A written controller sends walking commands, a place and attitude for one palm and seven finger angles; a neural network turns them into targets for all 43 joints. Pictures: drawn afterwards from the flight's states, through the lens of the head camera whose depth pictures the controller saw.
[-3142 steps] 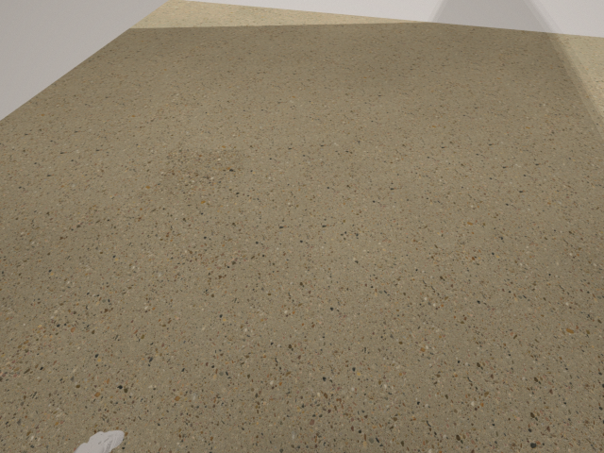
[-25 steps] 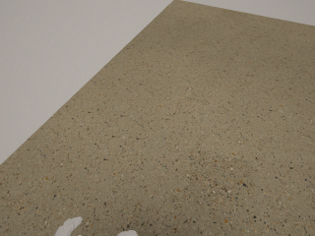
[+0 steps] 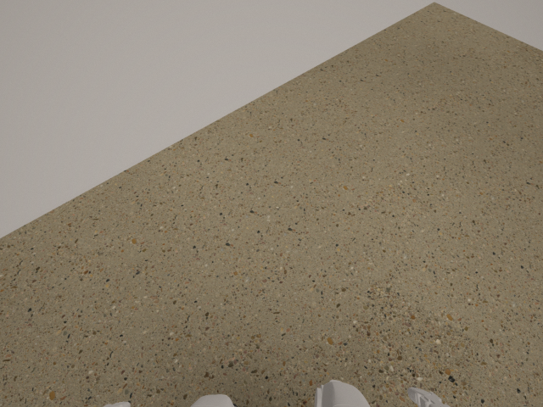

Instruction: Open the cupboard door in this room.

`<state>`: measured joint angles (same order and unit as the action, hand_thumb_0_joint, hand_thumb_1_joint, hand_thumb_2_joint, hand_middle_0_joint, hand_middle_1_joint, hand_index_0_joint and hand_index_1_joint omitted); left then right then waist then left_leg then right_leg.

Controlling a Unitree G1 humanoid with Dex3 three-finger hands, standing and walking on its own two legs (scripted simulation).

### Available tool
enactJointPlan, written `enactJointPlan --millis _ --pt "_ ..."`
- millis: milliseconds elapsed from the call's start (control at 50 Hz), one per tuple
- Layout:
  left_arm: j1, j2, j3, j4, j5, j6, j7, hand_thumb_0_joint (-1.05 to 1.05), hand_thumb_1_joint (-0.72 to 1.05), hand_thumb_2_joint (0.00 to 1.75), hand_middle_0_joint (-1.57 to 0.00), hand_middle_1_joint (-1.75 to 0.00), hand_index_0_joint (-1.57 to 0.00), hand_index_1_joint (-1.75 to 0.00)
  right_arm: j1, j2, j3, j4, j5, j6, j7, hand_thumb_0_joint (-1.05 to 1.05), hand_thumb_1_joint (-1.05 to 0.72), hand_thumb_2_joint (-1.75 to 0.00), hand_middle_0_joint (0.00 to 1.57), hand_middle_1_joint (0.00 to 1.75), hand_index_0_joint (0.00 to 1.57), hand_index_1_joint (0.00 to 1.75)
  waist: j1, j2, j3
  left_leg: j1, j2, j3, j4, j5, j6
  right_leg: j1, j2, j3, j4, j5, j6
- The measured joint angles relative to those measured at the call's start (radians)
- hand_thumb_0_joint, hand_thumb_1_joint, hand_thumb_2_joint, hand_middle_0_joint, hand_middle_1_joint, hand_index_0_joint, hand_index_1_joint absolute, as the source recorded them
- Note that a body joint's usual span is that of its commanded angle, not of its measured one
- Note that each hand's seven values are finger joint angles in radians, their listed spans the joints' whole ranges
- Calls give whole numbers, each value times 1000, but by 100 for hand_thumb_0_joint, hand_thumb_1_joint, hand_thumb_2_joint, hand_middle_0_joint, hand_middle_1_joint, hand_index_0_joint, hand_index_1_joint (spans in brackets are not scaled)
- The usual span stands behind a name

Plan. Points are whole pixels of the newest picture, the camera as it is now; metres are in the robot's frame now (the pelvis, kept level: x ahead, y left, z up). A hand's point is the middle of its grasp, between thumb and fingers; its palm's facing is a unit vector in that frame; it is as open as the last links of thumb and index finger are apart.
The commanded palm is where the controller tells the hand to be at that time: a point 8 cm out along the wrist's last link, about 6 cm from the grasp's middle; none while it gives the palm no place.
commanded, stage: turn to face it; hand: left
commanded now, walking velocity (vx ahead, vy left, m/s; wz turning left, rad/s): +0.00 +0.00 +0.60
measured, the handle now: out of the picture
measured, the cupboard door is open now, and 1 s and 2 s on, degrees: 43 43 43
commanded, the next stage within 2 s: none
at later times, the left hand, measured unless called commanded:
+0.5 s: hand out of the picture +0.03 +0.18 -0.18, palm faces +0.32 -0.93 -0.19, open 7.4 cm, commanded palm none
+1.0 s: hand out of the picture +0.01 +0.14 -0.15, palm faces +0.57 -0.78 -0.27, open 7.4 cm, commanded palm none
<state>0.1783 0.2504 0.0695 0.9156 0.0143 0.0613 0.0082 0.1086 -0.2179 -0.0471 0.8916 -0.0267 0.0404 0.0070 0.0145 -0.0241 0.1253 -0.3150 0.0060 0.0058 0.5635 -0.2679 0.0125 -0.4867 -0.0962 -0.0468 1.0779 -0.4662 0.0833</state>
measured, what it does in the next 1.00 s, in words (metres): steps on the spot, turning left: right foot, then left foot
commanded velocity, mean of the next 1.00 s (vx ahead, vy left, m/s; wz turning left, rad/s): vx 0.00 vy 0.00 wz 0.60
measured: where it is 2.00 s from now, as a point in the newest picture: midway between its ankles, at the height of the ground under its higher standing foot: outside the picture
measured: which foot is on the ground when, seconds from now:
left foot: down 0.00-0.16, up 0.18-0.46, down 0.48-0.84, up 0.86-1.00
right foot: up 0.00-0.14, down 0.16-0.48, up 0.50-0.82, down 0.84-1.00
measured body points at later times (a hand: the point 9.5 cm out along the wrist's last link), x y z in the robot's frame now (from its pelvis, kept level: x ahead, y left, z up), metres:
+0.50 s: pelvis +0.02 -0.03 -0.01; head +0.08 +0.01 +0.43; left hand +0.02 +0.23 -0.17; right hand +0.19 -0.25 -0.14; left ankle +0.00 +0.07 -0.74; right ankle +0.03 -0.17 -0.72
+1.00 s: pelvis +0.06 -0.07 +0.00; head +0.11 -0.05 +0.45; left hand -0.02 +0.19 -0.13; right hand +0.28 -0.24 -0.15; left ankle -0.04 +0.03 -0.66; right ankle +0.11 -0.17 -0.73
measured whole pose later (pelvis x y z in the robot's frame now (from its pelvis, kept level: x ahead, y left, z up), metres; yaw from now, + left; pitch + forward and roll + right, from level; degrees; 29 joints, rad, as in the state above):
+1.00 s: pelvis +0.06 -0.07 +0.00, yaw +37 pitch +1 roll +1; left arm 0.18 0.19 0.04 0.87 0.02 0.02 0.02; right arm 0.14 -0.27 -0.09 0.93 -0.02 0.09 0.03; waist -0.03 0.02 0.11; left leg -0.50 0.00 0.01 1.08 -0.45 -0.06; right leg -0.23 -0.10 -0.13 0.54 -0.31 0.01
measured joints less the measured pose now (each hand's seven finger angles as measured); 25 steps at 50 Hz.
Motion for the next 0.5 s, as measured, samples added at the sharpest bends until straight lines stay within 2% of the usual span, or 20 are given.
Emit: enactJointPlan --millis 100,140,160,180,220,260,300,360,400,440,460,480,500 --pt "-32 -3 -2 -40 -2 -14 -5 0 90 90 -20 -30 -20 -30 30 -8 -11 16 -5 14 3 1 -90 -89 20 30 20 30 -17 39 -16 -3 6 -64 -21 17 -23 60 30 15 -239 41 -7" --pt "-35 -3 -4 -54 -2 -26 -6 0 90 90 -20 -30 -20 -30 43 -12 -18 17 -2 22 4 1 -90 -89 20 30 20 30 -24 50 -26 -21 3 -91 7 5 -39 124 46 6 -386 106 -13" --pt "-28 2 -6 -67 1 -36 -5 0 90 90 -20 -30 -20 -30 55 -12 -22 13 2 26 5 1 -90 -89 20 30 20 30 -25 40 -40 -42 -11 -97 37 -10 -41 161 39 8 -481 144 -30" --pt "-30 -3 -7 -70 6 -46 -1 0 90 90 -20 -30 -20 -30 55 -19 -28 15 5 30 6 1 -90 -89 20 30 20 30 -22 44 -38 -71 -18 -100 107 -87 -44 158 36 3 -483 174 -51" --pt "-31 -24 -17 -69 8 -50 5 0 90 90 -20 -30 -20 -30 51 -39 -41 20 5 41 9 1 -90 -89 20 30 20 30 -31 65 -25 -142 -26 -86 329 -197 -43 164 27 -28 -454 154 -68" --pt "-21 -41 -25 -68 7 -47 9 0 90 90 -20 -30 -20 -30 46 -50 -48 29 3 50 13 1 -91 -89 20 30 20 30 -39 69 -21 -195 -18 -48 514 -194 -52 189 15 -54 -473 144 -70" --pt "-11 -52 -30 -61 8 -44 12 0 90 90 -20 -30 -20 -30 44 -48 -47 32 5 51 17 1 -91 -89 20 30 20 30 -48 55 -20 -203 -2 -8 563 -181 -66 216 0 -77 -507 152 -67" --pt "-4 -60 -36 -52 10 -47 9 0 90 90 -20 -30 -20 -30 44 -36 -39 32 9 46 21 1 -91 -89 20 30 20 30 -50 22 -15 -153 15 45 428 -188 -78 245 -28 -115 -538 158 -63" --pt "0 -61 -38 -49 11 -52 6 0 90 90 -20 -30 -20 -30 41 -28 -31 31 12 41 24 1 -91 -89 20 30 20 30 -42 3 -8 -105 18 70 297 -188 -75 254 -46 -141 -530 146 -56" --pt "7 -58 -36 -45 8 -53 2 0 90 90 -20 -30 -21 -30 35 -23 -24 27 13 34 25 1 -91 -89 20 30 20 30 -35 -12 -4 -52 14 88 159 -137 -67 252 -64 -167 -496 121 -45" --pt "14 -54 -33 -44 5 -51 -1 0 90 90 -20 -30 -21 -30 34 -23 -21 21 12 28 27 1 -91 -89 20 30 20 30 -33 -16 -6 -20 12 93 78 -73 -59 243 -73 -179 -462 101 -38" --pt "21 -49 -29 -42 1 -46 -3 0 90 90 -20 -30 -21 -30 33 -24 -20 15 9 19 28 1 -91 -89 20 30 20 30 -32 -17 -11 -10 9 87 40 -8 -13 218 -82 -182 -405 80 -30" --pt "18 -39 -24 -35 -1 -35 -3 0 90 90 -20 -30 -21 -30 26 -19 -19 11 6 12 26 1 -91 -89 20 30 20 30 -29 -28 -7 -24 1 82 64 -11 17 181 -83 -153 -316 6 -19"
